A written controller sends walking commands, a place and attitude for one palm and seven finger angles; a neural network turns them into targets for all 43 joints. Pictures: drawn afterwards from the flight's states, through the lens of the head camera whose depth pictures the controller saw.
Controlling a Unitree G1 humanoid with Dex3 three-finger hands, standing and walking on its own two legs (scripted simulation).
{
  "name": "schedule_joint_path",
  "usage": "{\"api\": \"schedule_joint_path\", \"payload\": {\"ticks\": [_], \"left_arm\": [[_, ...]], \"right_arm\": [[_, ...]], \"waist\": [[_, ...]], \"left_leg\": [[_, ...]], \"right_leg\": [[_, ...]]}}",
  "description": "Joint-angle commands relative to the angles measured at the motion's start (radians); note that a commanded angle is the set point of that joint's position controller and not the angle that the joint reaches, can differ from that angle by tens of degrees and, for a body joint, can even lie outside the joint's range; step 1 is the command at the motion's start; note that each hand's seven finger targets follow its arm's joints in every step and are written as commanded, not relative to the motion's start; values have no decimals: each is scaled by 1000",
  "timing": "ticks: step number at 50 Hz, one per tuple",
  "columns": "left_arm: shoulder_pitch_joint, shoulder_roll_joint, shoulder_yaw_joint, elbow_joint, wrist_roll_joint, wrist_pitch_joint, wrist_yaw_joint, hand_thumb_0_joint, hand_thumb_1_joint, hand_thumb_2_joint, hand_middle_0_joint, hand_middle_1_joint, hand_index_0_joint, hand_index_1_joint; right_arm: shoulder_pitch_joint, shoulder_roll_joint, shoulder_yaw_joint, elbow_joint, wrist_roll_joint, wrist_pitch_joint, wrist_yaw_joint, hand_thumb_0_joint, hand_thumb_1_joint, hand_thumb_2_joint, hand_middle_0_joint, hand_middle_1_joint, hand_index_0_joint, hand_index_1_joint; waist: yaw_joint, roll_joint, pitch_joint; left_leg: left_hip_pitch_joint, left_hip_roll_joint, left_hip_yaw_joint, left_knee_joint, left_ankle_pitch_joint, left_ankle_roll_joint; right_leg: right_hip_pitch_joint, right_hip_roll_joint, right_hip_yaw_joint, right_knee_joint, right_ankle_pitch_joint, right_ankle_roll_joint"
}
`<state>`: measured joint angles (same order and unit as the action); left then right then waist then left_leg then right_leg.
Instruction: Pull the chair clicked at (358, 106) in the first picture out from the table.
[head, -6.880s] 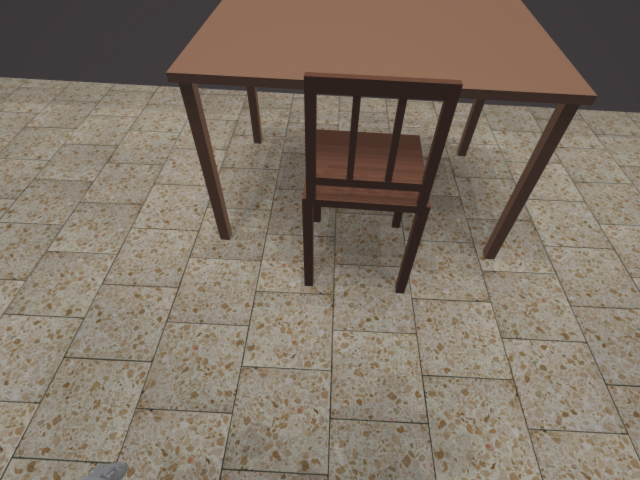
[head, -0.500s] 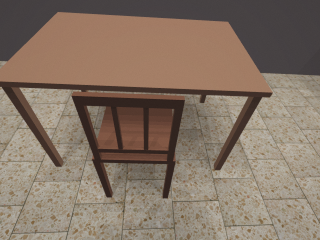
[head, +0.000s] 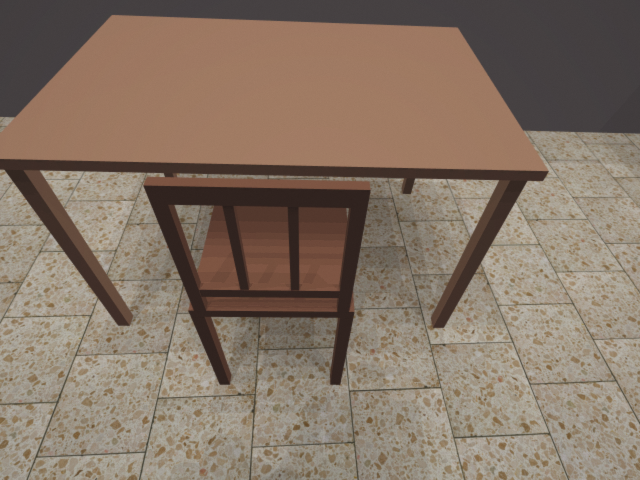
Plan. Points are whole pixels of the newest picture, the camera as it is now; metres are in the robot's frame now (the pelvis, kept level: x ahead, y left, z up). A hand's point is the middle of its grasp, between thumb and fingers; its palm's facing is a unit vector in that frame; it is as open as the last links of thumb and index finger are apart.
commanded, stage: look again from close up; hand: left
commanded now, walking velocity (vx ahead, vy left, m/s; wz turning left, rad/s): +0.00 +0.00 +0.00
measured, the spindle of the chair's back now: (237, 249) +0.53 +0.19 -0.10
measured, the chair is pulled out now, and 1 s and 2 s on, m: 0.00 0.00 0.00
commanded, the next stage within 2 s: shuffle to correct the standing spot in 0.58 s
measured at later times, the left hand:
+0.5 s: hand out of the picture +0.01 +0.16 -0.18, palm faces +0.02 -0.98 -0.18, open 7.3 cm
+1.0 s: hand out of the picture +0.01 +0.16 -0.19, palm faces +0.08 -0.99 -0.14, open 7.4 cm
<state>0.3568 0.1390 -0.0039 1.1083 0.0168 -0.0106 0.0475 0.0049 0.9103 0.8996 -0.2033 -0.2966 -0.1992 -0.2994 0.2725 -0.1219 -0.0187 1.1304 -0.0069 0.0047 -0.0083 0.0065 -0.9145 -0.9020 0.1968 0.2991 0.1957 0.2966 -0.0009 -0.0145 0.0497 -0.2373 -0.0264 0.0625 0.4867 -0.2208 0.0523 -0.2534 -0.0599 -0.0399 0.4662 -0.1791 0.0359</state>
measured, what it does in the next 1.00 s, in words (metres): shifts its weight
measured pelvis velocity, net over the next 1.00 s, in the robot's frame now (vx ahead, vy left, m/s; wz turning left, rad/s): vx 0.05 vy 0.00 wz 0.01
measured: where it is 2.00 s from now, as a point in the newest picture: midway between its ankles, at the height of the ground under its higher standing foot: outside the picture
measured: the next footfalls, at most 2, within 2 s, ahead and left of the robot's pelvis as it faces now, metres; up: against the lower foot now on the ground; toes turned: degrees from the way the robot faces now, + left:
left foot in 1.34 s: +0.15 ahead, +0.09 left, +0.00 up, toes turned +7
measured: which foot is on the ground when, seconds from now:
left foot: down 0.00-1.00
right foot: down 0.00-1.00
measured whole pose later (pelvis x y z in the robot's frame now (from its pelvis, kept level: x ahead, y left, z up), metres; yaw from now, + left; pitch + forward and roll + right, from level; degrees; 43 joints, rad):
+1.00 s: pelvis +0.05 +0.00 -0.01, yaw +1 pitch +0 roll +0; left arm 0.39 0.13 0.03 1.10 0.02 -0.01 0.03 0.00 0.91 0.90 -0.20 -0.30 -0.20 -0.30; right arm 0.35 -0.12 -0.02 1.14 -0.02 -0.01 -0.01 0.00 -0.91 -0.90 0.20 0.30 0.19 0.30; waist 0.00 -0.03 0.00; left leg -0.23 -0.03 0.05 0.56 -0.34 0.05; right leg -0.24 -0.06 -0.05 0.56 -0.32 0.01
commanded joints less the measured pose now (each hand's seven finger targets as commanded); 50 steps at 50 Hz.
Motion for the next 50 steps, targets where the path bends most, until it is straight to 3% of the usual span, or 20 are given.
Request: {"api": "schedule_joint_path", "payload": {"ticks": [1, 13, 16, 28, 34, 35, 37, 39, 41, 43, 45, 47, 48, 49, 50], "left_arm": [[62, 90, 17, -36, 5, -13, 2, 0, 900, 900, -200, -300, -200, -300], [45, 77, 22, -42, 2, -17, 2, 0, 900, 900, -200, -300, -200, -300], [43, 82, 22, -42, 2, -17, 2, 0, 900, 900, -200, -300, -200, -300], [31, 80, 22, -40, 1, -15, 1, 0, 900, 900, -200, -300, -200, -300], [40, 72, 22, -35, 1, -17, 0, 0, 900, 900, -200, -300, -200, -300], [43, 75, 23, -32, 2, -18, -2, 0, 900, 900, -200, -300, -200, -300], [42, 80, 27, -36, 7, -10, -6, 0, 900, 900, -200, -300, -200, -300], [52, 85, 36, -42, 11, -4, -11, 0, 900, 900, -200, -300, -200, -300], [67, 94, 44, -47, 10, -3, -15, 0, 900, 900, -200, -300, -200, -300], [84, 94, 49, -46, 4, -9, -16, 0, 900, 900, -200, -300, -200, -300], [89, 94, 53, -46, 1, -14, -18, 0, 900, 900, -200, -300, -200, -300], [55, 87, 53, -57, 4, -11, -22, 0, 900, 900, -200, -300, -200, -300], [39, 69, 50, -62, 5, -11, -25, 0, 900, 900, -200, -300, -200, -300], [28, 51, 46, -69, 8, -15, -29, 0, 900, 900, -200, -300, -200, -300], [5, 38, 42, -82, 12, -20, -32, 0, 900, 900, -200, -300, -200, -300]], "right_arm": [[54, -108, -17, -26, 1, -12, -8, 0, -900, -900, 200, 300, 200, 300], [65, -94, -10, -18, -2, -20, -10, 0, -900, -900, 200, 300, 200, 300], [64, -93, -8, -16, 0, -20, -10, 0, -900, -900, 200, 300, 200, 300], [70, -92, -6, -5, -1, -16, -10, 0, -900, -900, 200, 300, 200, 300], [75, -92, -4, -1, 0, -21, -12, 0, -900, -900, 200, 300, 200, 300], [82, -94, -3, 3, -2, -20, -12, 0, -900, -900, 200, 300, 200, 300], [82, -105, -10, 2, -6, -11, -11, 0, -900, -900, 200, 300, 200, 300], [82, -104, -15, -7, -12, -4, -9, 0, -900, -900, 200, 300, 200, 300], [87, -95, -17, -18, -14, -1, -9, 0, -900, -900, 200, 300, 200, 300], [107, -73, -11, -22, -14, -12, -9, 0, -900, -900, 200, 300, 200, 300], [121, -62, -6, -20, -13, -24, -10, 0, -900, -900, 200, 300, 200, 300], [146, -69, -9, -15, -13, -26, -11, 0, -900, -900, 200, 300, 200, 300], [168, -83, -11, -8, -13, -29, -14, 0, -900, -900, 200, 300, 200, 300], [203, -105, -15, 3, -12, -36, -17, 0, -900, -900, 200, 300, 200, 300], [235, -129, -19, 12, -13, -44, -22, 0, -900, -900, 200, 300, 200, 300]], "waist": [[-4, -1, 48], [-3, 28, 31], [0, 9, 33], [-4, 11, 48], [-2, 30, 21], [-4, 28, 9], [-2, 12, 54], [3, 5, 97], [5, -36, 108], [2, -69, 70], [-3, -53, 44], [-23, 20, 100], [-34, 86, 120], [-42, 160, 119], [-49, 200, 108]], "left_leg": [[-68, 117, -146, -174, -172, -14], [-44, 113, -130, -158, -73, -18], [-40, 113, -123, -152, -55, -19], [-35, 114, -124, -168, -80, -23], [-12, 119, -125, -171, -38, -20], [-12, 117, -129, -175, -90, -18], [-59, 115, -148, -193, -265, -10], [-113, 102, -151, -177, -350, -3], [-145, 77, -130, -116, -336, -1], [-133, 49, -88, -47, -246, -4], [-102, 46, -67, -20, -192, -7], [-69, 73, -118, -82, -269, 4], [-43, 113, -180, -147, -295, 21], [0, 183, -278, -222, -301, 54], [66, 251, -384, -264, -229, 98]], "right_leg": [[-21, -47, 67, -100, -131, -41], [-1, -54, 71, -90, -55, -47], [9, -54, 72, -94, -39, -47], [2, -51, 73, -108, -68, -46], [22, -50, 68, -97, -15, -45], [33, -47, 59, -93, -66, -45], [0, -39, 52, -104, -234, -43], [-31, -45, 67, -119, -352, -48], [-30, -64, 95, -139, -408, -65], [4, -94, 129, -145, -396, -91], [9, -108, 133, -128, -368, -109], [-84, -72, 89, -77, -384, -99], [-123, -36, 46, -9, -327, -85], [-156, 3, -28, 102, -231, -66], [-212, 26, -71, 201, -188, -53]]}}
